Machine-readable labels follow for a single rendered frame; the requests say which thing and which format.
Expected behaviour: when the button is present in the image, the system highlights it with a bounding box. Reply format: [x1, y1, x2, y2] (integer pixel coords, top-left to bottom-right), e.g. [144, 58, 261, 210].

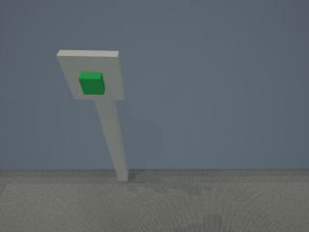
[78, 72, 105, 95]

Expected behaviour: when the panel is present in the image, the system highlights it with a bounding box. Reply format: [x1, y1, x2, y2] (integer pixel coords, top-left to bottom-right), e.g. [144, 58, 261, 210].
[56, 49, 128, 182]

